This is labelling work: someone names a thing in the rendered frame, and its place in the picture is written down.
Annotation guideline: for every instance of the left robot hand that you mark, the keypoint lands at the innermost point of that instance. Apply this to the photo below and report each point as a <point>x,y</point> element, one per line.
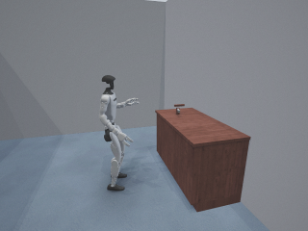
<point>130,103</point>

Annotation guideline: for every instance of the right robot hand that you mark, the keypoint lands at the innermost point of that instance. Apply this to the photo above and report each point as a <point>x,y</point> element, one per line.
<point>123,138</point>

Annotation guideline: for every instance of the right robot forearm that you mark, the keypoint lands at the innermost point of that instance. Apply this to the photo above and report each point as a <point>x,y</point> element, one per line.
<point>109,125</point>

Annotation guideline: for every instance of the counter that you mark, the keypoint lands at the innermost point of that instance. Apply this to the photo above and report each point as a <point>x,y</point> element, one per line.
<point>206,157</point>

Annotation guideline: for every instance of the right robot thigh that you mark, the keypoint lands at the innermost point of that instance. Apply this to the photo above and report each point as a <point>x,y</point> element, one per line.
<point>115,145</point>

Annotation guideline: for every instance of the robot right shin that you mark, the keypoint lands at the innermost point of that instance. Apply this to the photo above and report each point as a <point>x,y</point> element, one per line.
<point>115,167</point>

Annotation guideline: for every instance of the right robot upper arm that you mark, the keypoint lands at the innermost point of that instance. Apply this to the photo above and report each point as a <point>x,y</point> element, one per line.
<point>105,100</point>

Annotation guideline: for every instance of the left robot forearm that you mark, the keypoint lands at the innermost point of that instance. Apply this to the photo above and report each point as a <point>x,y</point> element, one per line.
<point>120,105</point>

